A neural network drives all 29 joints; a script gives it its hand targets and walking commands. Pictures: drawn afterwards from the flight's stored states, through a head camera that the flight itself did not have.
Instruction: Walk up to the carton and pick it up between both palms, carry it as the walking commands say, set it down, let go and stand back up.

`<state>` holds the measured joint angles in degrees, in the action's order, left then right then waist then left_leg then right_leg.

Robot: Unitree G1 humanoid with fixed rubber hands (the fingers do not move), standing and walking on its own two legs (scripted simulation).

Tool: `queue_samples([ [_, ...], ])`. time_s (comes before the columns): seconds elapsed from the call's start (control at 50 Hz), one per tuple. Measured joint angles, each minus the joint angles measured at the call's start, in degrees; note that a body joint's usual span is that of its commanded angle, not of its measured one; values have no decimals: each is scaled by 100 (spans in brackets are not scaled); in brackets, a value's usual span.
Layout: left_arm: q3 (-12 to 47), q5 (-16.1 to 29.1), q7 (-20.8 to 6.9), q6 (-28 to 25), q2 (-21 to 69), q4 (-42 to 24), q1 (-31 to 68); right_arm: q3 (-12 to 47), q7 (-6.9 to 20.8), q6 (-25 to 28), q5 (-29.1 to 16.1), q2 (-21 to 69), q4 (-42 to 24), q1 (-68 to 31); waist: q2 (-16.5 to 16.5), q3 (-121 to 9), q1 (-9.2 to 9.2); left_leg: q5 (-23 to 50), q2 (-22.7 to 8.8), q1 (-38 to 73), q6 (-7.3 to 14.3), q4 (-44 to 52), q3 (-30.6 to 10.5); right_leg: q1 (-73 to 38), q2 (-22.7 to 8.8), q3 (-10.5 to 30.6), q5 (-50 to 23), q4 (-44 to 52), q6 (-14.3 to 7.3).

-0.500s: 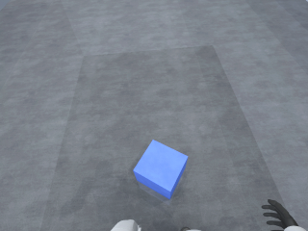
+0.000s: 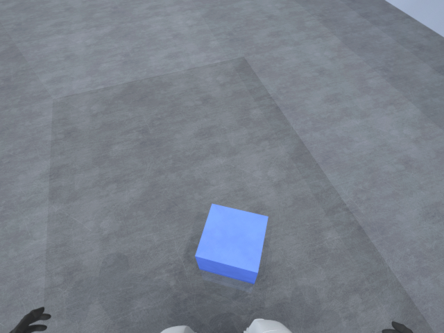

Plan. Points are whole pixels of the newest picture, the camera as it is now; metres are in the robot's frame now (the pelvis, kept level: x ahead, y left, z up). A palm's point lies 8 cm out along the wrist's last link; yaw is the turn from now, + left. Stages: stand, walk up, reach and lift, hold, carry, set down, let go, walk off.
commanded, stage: walk up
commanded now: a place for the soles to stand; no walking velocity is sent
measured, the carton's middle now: (232, 243) +0.50 -0.04 -0.66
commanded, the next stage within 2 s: none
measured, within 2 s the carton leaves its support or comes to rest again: neither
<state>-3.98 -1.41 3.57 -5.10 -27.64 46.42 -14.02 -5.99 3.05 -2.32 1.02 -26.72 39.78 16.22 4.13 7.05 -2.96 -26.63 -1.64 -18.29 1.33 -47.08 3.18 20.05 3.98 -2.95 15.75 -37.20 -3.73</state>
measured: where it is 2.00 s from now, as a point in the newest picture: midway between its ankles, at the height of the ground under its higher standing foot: outside the picture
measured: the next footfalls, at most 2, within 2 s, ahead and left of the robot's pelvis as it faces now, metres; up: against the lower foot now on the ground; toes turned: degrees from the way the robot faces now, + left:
left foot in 0.24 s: +0.10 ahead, +0.18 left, +0.00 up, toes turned -13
right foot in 0.56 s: +0.03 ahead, -0.08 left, +0.00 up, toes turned -13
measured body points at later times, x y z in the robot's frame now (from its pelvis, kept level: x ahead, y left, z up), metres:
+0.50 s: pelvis +0.00 +0.07 +0.01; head +0.05 +0.09 +0.45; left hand +0.17 +0.40 -0.10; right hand +0.03 -0.30 -0.05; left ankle +0.06 +0.21 -0.72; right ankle -0.01 -0.08 -0.69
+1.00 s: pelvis +0.02 +0.04 +0.01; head +0.04 +0.03 +0.46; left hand +0.25 +0.30 -0.08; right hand +0.02 -0.31 -0.09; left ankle +0.06 +0.19 -0.72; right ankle -0.01 -0.07 -0.72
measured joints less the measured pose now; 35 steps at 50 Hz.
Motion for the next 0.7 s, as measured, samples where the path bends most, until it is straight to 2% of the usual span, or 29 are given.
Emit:
queue_samples([
  [0.04, 46, 60, -24, -3, 63, -100, 28, 71, -67, -23, -13, 112, 18, -100, -93, 74, 100, -409, 75, -266, -40, -696, -201, -27, 7, 180, 45, -45, -51],
  [0.08, 102, 102, -32, 20, 159, -131, 18, 108, -94, 7, -10, 144, 4, -167, -149, 69, 150, -422, 68, -456, -11, -981, -352, -95, -41, 351, 41, 45, 5],
  [0.14, 203, 83, -97, 67, 299, -211, -46, 118, -111, 92, -53, 83, 36, -215, -159, 8, 222, -207, -80, -465, -27, -605, -436, -161, -119, 598, 2, 128, 175],
  [0.2, 249, 44, -198, 181, 317, -307, -85, 89, -167, 178, -67, 57, 109, -277, -248, -25, 296, 167, -129, -203, -48, 202, -410, -87, -202, 869, 81, -56, 335],
  [0.22, 247, 43, -233, 243, 289, -355, -91, 75, -195, 227, -56, 45, 121, -280, -279, -42, 298, 443, -130, -58, -19, 600, -393, -8, -216, 939, 156, -215, 376],
  [0.26, 185, 48, -276, 382, 203, -413, -6, 50, -273, 334, 8, 56, 151, -273, -369, -8, 283, 861, -109, -57, -183, 693, -356, 271, -150, 1116, 602, -869, 327],
  [0.3, 89, 51, -289, 505, 98, -435, 115, 82, -326, 395, 36, 133, 199, -256, -468, 100, 290, 710, -161, -57, -268, 508, -292, 542, 40, 1241, 1146, -1786, 327],
  [0.36, -25, 82, -365, 580, -58, -385, 187, 94, -387, 425, 65, 170, 226, -221, -536, 182, 235, 682, -320, 31, -229, 617, -276, 749, 70, 1055, 1139, -2458, 349],
  [0.42, -111, 90, -472, 629, -152, -262, 128, 77, -396, 446, 72, 93, 185, -190, -607, 151, 214, 782, -433, 59, -239, 787, -186, 710, -51, 984, 969, -2269, 388],
  [0.52, -105, 37, -594, 623, -79, -55, -30, 9, -320, 396, 71, -193, 119, -168, -510, 55, 239, 678, -611, -46, -267, 660, -37, 67, -288, 540, 1128, -893, 346],
  [0.56, -103, -14, -583, 567, -63, -21, -105, 7, -308, 358, 48, -290, 88, -152, -427, -12, 267, 508, -701, -203, -272, 356, -28, -257, -238, 433, 656, -213, 296],
  [0.58, -110, -49, -563, 536, -26, -11, -124, 7, -324, 337, 20, -314, 105, -180, -350, 13, 277, 393, -716, -271, -211, 140, -110, -238, -178, 429, 402, -242, 320],
  [0.64, -15, -40, -512, 468, 91, 24, -184, 69, -411, 324, -82, -200, 203, -308, -305, -40, 353, -500, -406, -402, -56, -331, -307, -150, -155, 578, 514, -415, 329],
  [0.66, 23, -29, -499, 461, 127, 30, -185, 101, -420, 351, -104, -147, 229, -340, -308, -72, 371, -561, -301, -365, -8, -218, -307, -142, -168, 643, 541, -397, 326],
  [0.68, 62, -15, -489, 467, 151, 20, -174, 133, -422, 397, -113, -96, 251, -356, -308, -95, 367, -298, -219, -263, 29, 93, -272, -138, -183, 688, 552, -387, 338],
  [0.7, 94, 8, -478, 476, 164, -4, -145, 160, -422, 457, -108, -50, 273, -346, -304, -103, 351, 320, -173, -156, 19, 434, -259, -127, -196, 712, 570, -418, 365],
])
